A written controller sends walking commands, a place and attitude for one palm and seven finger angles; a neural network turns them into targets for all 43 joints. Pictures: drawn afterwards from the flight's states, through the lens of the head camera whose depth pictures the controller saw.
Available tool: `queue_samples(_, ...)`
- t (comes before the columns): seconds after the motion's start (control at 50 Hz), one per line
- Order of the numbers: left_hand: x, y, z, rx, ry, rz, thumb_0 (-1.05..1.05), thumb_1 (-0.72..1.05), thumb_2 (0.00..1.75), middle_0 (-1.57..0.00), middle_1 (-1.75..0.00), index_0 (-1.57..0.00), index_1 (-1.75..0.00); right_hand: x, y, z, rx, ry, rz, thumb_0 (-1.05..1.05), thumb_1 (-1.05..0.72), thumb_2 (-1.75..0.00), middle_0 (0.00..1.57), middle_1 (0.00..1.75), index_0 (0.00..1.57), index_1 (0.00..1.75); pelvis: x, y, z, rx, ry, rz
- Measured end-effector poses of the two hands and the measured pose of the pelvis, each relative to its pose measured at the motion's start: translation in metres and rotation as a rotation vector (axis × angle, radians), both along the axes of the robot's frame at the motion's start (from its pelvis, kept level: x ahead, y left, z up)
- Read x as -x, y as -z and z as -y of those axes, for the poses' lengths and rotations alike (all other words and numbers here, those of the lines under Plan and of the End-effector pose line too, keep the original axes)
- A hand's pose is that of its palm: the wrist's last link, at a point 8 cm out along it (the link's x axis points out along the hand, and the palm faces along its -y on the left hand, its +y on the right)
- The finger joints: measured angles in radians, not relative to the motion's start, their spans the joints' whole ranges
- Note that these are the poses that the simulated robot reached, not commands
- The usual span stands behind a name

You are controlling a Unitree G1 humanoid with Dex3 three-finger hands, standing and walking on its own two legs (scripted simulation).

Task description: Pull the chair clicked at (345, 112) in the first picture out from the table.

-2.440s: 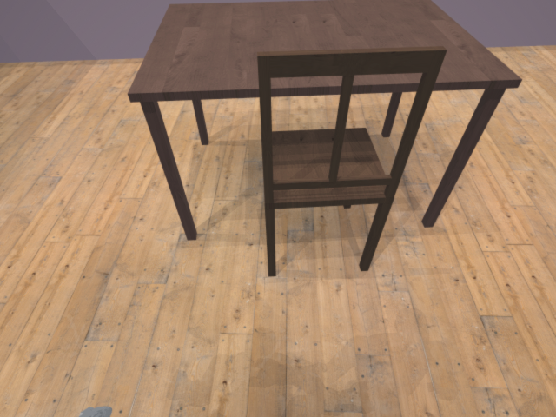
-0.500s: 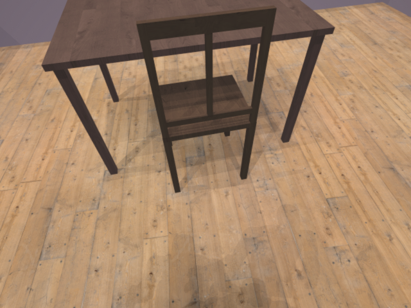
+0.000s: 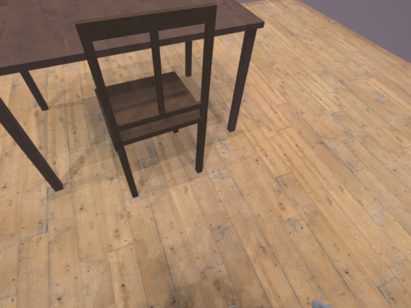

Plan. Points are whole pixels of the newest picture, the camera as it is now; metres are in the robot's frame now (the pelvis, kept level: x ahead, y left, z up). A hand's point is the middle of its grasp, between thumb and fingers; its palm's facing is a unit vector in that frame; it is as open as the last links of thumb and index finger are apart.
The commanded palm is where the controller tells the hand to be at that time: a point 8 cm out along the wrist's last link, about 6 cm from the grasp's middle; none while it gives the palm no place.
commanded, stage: walk to a spot facing it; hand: left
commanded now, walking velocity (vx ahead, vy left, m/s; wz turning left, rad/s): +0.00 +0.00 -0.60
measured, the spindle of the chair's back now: (158, 77) +0.84 +0.25 -0.06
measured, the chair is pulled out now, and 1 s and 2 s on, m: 0.00 0.00 0.00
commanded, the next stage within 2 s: none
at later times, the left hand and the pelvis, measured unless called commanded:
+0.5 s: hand (151, 292) +0.17 +0.13 -0.15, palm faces -0.32 -0.92 -0.24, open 7.4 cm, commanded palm none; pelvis +0.00 -0.02 +0.00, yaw -19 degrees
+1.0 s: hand (170, 239) +0.30 +0.11 -0.17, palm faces -0.57 -0.81 -0.12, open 7.4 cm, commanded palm none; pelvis +0.14 -0.01 +0.01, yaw -38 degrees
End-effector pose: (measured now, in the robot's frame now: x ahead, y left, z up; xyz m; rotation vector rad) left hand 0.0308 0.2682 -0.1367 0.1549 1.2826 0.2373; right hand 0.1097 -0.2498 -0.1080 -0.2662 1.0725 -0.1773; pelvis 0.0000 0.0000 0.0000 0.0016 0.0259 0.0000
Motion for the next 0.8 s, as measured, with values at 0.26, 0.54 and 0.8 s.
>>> queue_samples(0.26, -0.092, -0.012, 0.014, 0.02, 0.269, 0.063, 0.01, 0.91, 0.9, -0.19, -0.3, -0.2, -0.29, 0.116, 0.006, 0.0, -0.031, 0.245, -0.139, 0.01, -0.9, -0.9, 0.2, 0.3, 0.21, 0.3, 0.004, -0.006, -0.005, 0.022, 0.193, 0.036)
queue_samples(0.54, -0.149, -0.017, 0.091, 0.039, 0.487, 0.147, 0.01, 0.91, 0.9, -0.2, -0.3, -0.2, -0.3, 0.186, 0.02, 0.031, -0.06, 0.466, -0.231, 0.01, -0.91, -0.9, 0.2, 0.29, 0.2, 0.3, -0.004, -0.001, 0.019, 0.019, 0.35, 0.023)
queue_samples(0.8, -0.191, 0.014, 0.055, 0.082, 0.567, -0.038, 0.01, 0.91, 0.9, -0.2, -0.3, -0.2, -0.3, 0.11, -0.007, -0.01, 0.008, 0.556, -0.026, 0.01, -0.9, -0.9, 0.2, 0.29, 0.2, 0.3, -0.076, -0.001, -0.007, 0.046, 0.535, 0.012)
